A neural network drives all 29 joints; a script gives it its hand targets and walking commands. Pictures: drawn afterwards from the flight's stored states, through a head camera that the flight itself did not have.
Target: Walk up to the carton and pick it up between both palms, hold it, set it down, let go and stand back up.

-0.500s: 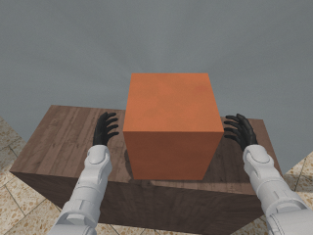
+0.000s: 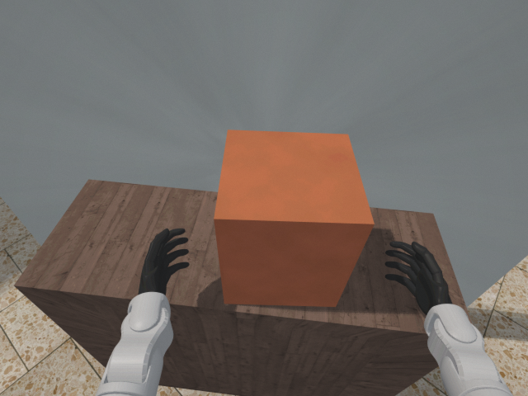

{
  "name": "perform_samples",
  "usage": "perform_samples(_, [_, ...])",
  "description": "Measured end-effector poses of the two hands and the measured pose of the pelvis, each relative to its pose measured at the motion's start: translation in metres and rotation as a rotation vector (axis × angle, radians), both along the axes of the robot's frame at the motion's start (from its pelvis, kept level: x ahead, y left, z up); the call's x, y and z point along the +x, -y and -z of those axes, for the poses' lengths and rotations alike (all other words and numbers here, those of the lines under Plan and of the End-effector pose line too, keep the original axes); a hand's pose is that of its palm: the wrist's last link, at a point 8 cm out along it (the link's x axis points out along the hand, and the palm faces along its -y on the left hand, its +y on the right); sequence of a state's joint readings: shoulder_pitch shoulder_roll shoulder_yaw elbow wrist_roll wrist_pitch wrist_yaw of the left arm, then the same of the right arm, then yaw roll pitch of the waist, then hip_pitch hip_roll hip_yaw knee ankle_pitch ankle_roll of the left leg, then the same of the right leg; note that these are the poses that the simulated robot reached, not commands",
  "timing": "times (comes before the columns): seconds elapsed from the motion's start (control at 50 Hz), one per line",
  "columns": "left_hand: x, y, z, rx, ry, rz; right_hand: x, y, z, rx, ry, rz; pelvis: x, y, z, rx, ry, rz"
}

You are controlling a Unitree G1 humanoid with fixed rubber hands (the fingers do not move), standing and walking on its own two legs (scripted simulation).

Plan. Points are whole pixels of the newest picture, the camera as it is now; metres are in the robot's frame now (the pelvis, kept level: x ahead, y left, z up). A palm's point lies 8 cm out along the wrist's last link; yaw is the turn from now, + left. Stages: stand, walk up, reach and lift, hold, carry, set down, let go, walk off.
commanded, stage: set down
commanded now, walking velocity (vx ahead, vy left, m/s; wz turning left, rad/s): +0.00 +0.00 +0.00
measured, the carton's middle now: (283, 222) +0.41 +0.03 +0.03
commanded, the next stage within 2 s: none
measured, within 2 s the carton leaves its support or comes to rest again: neither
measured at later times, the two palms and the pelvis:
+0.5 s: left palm (145, 322) +0.21 +0.21 +0.03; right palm (449, 354) +0.22 -0.22 +0.02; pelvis +0.01 +0.00 +0.00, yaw +0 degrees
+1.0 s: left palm (144, 331) +0.20 +0.21 +0.00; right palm (438, 357) +0.22 -0.21 +0.00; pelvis +0.02 +0.00 +0.00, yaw +0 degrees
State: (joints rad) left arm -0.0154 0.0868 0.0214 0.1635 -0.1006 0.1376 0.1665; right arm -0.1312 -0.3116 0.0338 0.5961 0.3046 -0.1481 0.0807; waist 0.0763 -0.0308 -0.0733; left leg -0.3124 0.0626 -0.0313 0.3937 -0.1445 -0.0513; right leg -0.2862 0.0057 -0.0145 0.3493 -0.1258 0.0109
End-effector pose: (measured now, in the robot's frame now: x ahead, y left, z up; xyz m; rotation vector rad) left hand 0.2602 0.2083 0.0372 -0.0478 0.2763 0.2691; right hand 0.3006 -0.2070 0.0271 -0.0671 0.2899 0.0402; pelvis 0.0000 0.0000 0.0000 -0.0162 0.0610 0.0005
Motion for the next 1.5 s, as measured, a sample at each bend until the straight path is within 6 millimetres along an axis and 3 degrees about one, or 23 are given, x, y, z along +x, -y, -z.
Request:
perform_samples(0.2, [-0.016, 0.004, 0.000, 0.006, -0.029, 0.006, -0.024, 0.003, 0.002, 0.028, -0.017, 0.024, 0.002, 0.001, -0.001, 0.001, 0.017, -0.001])
perform_samples(0.46, [-0.051, 0.003, 0.006, 0.008, -0.073, -0.013, -0.075, 0.009, 0.010, 0.036, -0.066, 0.050, 0.006, 0.002, -0.002, 0.003, 0.050, -0.001])
perform_samples(0.58, [-0.059, 0.001, 0.010, 0.019, -0.095, -0.008, -0.090, 0.008, 0.015, 0.036, -0.098, 0.061, 0.004, 0.002, -0.002, 0.003, 0.061, -0.002])
perform_samples(0.8, [-0.061, -0.005, 0.025, 0.041, -0.167, 0.014, -0.092, 0.002, 0.025, 0.012, -0.152, 0.056, 0.006, 0.002, -0.002, 0.003, 0.059, -0.002])
perform_samples(1.04, [-0.058, -0.005, 0.042, 0.039, -0.245, 0.042, -0.080, 0.002, 0.032, -0.003, -0.180, 0.051, 0.020, 0.002, -0.003, 0.003, 0.041, -0.002])
perform_samples(1.36, [-0.070, -0.014, 0.068, 0.054, -0.348, 0.080, -0.089, 0.002, 0.058, -0.024, -0.257, 0.081, 0.029, 0.000, -0.003, 0.000, 0.029, -0.002])
perform_samples(1.5, [-0.075, -0.017, 0.075, 0.053, -0.381, 0.085, -0.090, 0.002, 0.059, -0.038, -0.249, 0.078, 0.029, -0.001, -0.003, 0.000, 0.030, -0.002])
